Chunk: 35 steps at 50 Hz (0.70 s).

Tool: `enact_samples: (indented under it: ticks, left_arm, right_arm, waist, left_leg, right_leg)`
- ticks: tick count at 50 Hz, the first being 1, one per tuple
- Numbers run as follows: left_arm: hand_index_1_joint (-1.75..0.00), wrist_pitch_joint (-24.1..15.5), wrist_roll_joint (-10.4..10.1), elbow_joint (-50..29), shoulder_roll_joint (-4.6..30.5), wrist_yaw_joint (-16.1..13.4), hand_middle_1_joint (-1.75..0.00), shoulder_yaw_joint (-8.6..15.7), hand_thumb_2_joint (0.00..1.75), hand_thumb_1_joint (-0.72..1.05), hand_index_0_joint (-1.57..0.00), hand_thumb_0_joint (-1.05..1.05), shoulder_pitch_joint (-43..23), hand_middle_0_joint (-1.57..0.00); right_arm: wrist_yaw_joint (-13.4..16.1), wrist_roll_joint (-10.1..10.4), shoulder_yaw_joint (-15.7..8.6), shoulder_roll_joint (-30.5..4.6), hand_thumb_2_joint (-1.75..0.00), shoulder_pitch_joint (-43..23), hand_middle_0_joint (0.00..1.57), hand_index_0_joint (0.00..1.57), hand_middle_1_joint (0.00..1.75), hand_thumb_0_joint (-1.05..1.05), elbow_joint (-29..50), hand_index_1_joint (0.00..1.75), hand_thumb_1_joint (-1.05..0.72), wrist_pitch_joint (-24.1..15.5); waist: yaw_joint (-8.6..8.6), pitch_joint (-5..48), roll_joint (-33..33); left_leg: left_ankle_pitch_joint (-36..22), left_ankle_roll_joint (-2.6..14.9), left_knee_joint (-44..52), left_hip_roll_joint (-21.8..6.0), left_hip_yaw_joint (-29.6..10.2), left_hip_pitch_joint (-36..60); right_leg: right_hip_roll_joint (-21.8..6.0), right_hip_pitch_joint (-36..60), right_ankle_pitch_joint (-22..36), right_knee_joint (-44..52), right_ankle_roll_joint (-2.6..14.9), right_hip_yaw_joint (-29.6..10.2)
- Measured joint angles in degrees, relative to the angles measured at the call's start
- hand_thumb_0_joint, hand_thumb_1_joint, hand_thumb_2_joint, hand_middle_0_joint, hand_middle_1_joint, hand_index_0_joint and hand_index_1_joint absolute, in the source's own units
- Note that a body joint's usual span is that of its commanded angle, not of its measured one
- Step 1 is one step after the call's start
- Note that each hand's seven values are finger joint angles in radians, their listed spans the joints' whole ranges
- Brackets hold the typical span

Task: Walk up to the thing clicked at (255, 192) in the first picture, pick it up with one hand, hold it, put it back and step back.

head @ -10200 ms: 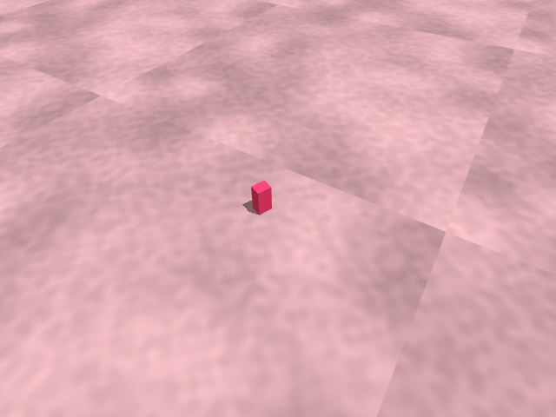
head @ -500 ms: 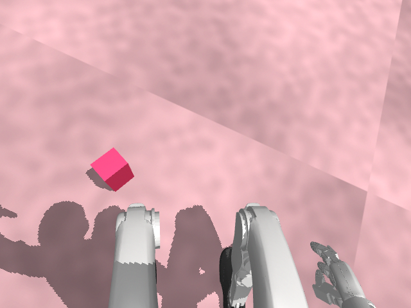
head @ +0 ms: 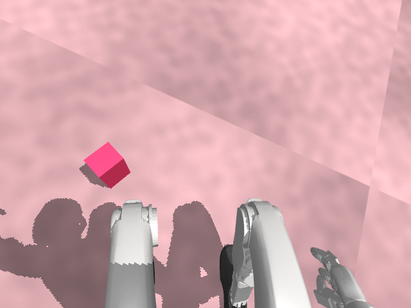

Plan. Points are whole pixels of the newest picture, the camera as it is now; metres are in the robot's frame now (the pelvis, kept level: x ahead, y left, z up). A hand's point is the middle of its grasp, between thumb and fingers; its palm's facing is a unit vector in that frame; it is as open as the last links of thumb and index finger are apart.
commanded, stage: go down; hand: left
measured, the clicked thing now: (109, 167) +0.45 +0.25 -0.33
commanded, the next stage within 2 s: approach in 0.44 s
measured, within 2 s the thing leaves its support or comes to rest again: neither
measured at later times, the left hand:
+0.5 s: hand out of the picture +0.35 +0.44 +0.00, palm faces +0.26 -0.96 -0.10, open 17.5 cm
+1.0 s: hand (16, 172) +0.38 +0.39 -0.16, palm faces +0.26 -0.96 +0.06, open 17.4 cm
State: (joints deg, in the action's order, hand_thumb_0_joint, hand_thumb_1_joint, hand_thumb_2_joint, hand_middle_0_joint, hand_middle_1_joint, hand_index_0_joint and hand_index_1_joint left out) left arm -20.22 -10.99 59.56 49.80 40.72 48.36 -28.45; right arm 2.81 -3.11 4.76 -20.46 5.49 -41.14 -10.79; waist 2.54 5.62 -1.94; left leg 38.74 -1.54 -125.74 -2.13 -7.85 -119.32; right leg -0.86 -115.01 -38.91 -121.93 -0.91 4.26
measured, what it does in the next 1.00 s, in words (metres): lowers itself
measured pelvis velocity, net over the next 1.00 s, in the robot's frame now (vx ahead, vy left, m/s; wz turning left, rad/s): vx -0.01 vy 0.00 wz -0.07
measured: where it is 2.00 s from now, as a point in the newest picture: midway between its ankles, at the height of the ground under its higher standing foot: (188, 299)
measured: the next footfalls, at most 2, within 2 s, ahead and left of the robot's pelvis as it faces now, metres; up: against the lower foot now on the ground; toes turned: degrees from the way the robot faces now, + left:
none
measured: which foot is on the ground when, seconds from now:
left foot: down 0.00-1.00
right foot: down 0.00-1.00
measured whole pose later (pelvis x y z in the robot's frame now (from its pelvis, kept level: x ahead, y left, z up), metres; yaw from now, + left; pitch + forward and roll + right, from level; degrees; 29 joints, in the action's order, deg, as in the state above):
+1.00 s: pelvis -0.01 +0.00 -0.08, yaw -4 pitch +25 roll -9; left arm -39.1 -15.2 77.1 51.7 41.7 49.7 -35.6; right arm -0.1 -8.8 13.4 -21.6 -2.4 -38.2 -10.8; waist 7.5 -4.1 -8.9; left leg 40.1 -2.3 -141.4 -2.2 -12.7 -127.4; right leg 1.1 -122.4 -38.3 -134.8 -1.6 6.8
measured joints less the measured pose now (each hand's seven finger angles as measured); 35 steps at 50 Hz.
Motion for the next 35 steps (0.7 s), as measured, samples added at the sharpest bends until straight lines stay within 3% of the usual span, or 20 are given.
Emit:
enact_samples:
  ticks: [29, 35]
  left_arm:
    - [-0.09, -0.11, -1.76, -1.2, 0.38, 1.57, -0.06, 1.28, 0.08, -0.56, -0.05, -0.01, -1.1, -0.07]
    - [-0.11, -2.93, -3.82, 4.52, 2.36, 2.26, -0.08, 1.48, 0.08, -0.57, -0.06, -0.01, -2.3, -0.08]
  right_arm:
    - [-0.65, 0.23, 0.35, -0.18, -0.91, -0.51, 0.21, 0.21, 0.3, 0.0, 0.15, 0.3, -0.92, 0.61]
    - [-0.91, -0.09, 1.13, -0.71, -0.91, -0.88, 0.2, 0.2, 0.3, 0.0, 0.5, 0.3, -0.92, 0.24]
  waist:
    - [0.17, -0.12, -0.11]
    - [0.67, -0.57, -0.3]
  left_leg:
    - [0.4, 0.04, -2.76, 0.29, -0.13, -2.26]
    - [0.28, 0.11, -3.56, 0.07, -0.11, -2.87]
  right_leg:
    - [-0.03, -2.14, -0.53, -2.74, -0.18, -0.16]
    - [0.24, -2.98, -0.22, -3.55, -0.22, -0.29]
